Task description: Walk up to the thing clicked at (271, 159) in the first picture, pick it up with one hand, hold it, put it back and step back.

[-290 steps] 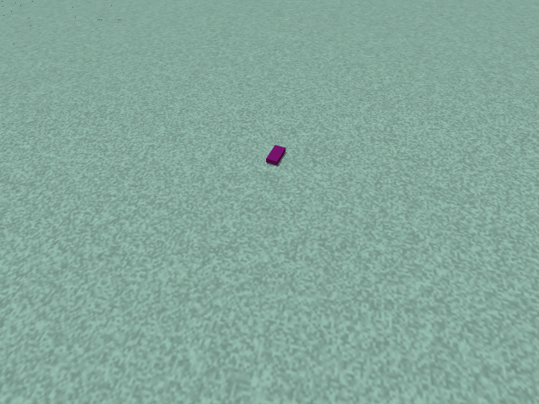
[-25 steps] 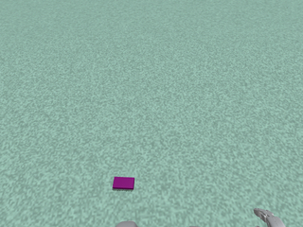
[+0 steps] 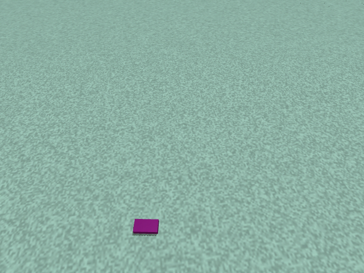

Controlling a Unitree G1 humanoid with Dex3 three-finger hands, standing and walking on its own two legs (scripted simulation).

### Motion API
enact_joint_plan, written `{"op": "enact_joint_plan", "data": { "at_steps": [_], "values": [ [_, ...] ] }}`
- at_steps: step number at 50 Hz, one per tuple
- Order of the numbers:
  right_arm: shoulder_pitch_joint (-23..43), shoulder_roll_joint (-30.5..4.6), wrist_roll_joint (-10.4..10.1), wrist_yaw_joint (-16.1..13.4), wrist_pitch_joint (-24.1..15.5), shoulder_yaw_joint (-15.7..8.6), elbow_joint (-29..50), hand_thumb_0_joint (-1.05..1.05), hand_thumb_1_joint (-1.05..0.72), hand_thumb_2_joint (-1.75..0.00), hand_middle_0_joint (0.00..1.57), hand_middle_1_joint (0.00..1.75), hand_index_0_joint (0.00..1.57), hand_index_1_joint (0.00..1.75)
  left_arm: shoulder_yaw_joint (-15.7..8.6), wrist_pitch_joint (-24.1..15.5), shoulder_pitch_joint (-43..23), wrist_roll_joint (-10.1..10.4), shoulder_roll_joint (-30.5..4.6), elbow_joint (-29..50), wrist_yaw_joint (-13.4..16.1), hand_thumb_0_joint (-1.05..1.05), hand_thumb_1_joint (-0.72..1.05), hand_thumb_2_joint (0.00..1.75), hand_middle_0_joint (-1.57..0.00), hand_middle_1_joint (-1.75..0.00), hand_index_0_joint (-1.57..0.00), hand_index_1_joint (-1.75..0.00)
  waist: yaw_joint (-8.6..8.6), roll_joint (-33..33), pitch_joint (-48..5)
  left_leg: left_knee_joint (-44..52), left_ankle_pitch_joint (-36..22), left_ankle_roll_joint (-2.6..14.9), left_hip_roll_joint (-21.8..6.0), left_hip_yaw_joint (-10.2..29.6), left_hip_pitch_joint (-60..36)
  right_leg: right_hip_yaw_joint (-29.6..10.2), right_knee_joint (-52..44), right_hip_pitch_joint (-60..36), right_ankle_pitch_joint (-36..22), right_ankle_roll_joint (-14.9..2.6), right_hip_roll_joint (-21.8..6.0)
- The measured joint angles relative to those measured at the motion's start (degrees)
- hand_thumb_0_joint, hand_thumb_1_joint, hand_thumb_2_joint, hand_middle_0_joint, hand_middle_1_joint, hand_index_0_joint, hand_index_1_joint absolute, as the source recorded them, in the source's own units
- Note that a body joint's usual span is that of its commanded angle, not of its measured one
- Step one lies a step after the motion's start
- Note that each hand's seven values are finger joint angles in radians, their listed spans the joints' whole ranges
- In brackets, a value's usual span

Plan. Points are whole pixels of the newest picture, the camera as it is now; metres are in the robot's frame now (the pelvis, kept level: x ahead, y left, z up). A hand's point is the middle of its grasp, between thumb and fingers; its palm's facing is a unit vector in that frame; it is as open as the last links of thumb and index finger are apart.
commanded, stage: walk up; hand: left
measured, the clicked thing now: (146, 226) +0.47 +0.22 -0.76
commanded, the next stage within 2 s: stand in 0.62 s
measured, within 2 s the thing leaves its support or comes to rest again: neither
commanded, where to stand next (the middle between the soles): +0.07 +0.03 m, yaw -1 degrees
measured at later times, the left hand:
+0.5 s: hand out of the picture +0.10 +0.26 -0.15, palm faces -0.03 -0.93 -0.36, open 7.3 cm
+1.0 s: hand out of the picture +0.09 +0.25 -0.15, palm faces -0.02 -0.94 -0.33, open 7.3 cm
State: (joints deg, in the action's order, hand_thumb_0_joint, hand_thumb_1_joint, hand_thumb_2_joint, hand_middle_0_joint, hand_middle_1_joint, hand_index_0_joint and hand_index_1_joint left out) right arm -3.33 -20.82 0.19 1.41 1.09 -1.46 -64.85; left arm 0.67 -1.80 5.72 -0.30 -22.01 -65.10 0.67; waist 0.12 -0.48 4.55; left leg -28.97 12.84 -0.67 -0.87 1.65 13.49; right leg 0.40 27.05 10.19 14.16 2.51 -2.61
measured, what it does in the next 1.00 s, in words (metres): stands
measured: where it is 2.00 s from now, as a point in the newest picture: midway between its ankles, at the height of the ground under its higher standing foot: outside the picture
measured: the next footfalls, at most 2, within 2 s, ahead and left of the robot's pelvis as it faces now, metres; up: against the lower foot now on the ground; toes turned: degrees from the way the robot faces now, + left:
none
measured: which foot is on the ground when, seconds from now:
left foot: down 0.00-1.00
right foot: down 0.00-1.00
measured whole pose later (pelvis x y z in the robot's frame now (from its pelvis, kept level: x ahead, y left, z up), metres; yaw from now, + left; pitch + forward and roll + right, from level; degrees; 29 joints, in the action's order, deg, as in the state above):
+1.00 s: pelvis +0.01 -0.01 +0.01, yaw +0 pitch -2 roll +0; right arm -3.1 -19.5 0.8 0.6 -0.2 -0.9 -65.0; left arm -0.7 -0.2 5.4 -0.7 -20.2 -65.3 -0.2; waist 0.2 0.6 4.1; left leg -20.4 9.4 -1.3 -1.2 1.4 8.6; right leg 0.5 18.9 5.6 10.9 2.2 -2.4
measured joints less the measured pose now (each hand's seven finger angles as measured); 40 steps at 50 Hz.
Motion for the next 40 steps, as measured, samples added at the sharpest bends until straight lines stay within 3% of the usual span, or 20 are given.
{"op": "enact_joint_plan", "data": {
  "at_steps": [14,40],
  "values": [
    [0.05,0.29,0.2,0.04,-0.25,-0.07,-1.77,0.01,-0.91,-0.89,0.2,0.3,0.2,0.3,-0.6,0.17,-1.9,-0.32,0.96,-1.39,-0.26,0.0,0.9,0.9,-0.21,-0.3,-0.21,-0.3,-0.11,0.14,-1.23,5.91,-2.53,-0.08,0.18,-0.21,-3.32,0.01,-5.6,-3.13,-2.39,0.11,-0.24],
    [0.02,1.59,0.58,-0.75,-1.26,0.43,-0.53,0.01,-0.91,-0.89,0.2,0.3,0.2,0.3,-1.46,1.39,-1.2,-0.25,1.2,-0.51,-0.57,0.0,0.9,0.9,-0.2,-0.3,-0.21,-0.3,-0.19,1.11,-0.39,8.39,-3.16,-0.31,0.04,-0.49,-5.0,-0.17,-7.79,-4.55,-2.99,0.06,-0.17]
  ]
}}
